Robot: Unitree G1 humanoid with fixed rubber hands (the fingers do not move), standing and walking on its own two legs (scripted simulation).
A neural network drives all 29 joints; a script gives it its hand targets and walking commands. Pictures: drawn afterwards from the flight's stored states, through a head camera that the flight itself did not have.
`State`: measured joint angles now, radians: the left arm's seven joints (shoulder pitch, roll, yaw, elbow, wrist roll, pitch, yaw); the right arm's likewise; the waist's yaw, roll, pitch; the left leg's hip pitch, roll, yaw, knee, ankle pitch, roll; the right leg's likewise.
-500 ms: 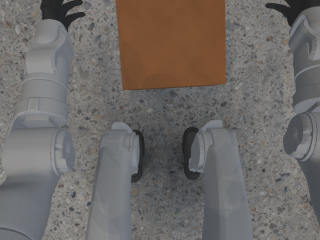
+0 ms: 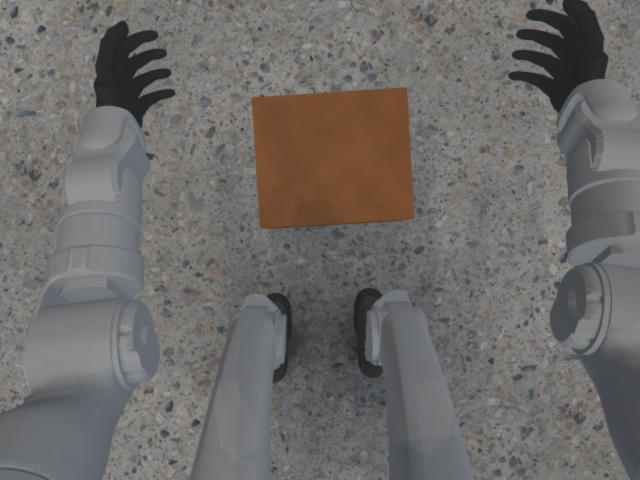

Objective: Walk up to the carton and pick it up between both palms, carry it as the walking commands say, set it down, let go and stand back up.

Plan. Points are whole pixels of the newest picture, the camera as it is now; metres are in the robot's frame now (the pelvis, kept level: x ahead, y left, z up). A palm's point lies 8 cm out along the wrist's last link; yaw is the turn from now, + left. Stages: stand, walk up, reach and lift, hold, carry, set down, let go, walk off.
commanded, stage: set down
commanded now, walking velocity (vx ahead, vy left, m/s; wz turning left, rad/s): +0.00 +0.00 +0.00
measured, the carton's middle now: (331, 166) +0.49 -0.02 -0.51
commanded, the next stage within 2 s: let go in 0.32 s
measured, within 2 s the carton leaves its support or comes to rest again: neither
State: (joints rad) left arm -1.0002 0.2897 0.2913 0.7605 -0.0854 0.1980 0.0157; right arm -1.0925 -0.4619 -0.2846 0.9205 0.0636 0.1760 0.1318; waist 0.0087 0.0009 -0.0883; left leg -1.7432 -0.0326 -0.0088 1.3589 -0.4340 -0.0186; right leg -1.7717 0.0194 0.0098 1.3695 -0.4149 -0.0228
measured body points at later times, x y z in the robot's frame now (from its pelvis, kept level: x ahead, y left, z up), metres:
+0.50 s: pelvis +0.03 +0.00 +0.09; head +0.31 -0.01 +0.44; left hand +0.48 +0.21 -0.04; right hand +0.49 -0.26 -0.03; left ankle +0.07 +0.12 -0.56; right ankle +0.08 -0.11 -0.56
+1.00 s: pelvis +0.08 +0.01 +0.17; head +0.18 +0.01 +0.61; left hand +0.31 +0.24 +0.08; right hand +0.31 -0.23 +0.08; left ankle +0.07 +0.12 -0.56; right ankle +0.08 -0.11 -0.56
